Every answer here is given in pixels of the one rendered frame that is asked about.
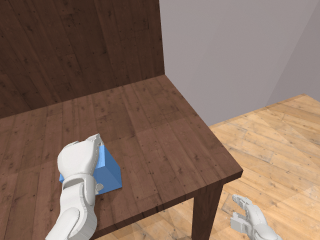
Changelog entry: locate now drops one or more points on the sponge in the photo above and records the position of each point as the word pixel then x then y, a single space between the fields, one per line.
pixel 107 172

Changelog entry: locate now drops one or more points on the table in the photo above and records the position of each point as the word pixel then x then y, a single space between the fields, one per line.
pixel 71 69

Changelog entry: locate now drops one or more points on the left robot hand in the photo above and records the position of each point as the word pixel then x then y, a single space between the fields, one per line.
pixel 81 158

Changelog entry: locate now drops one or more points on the right robot forearm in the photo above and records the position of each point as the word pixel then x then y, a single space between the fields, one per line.
pixel 264 232

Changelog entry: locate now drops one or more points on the left robot forearm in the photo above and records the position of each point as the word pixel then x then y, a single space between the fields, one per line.
pixel 77 219

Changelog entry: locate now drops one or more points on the right robot hand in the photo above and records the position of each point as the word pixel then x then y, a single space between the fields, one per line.
pixel 253 216

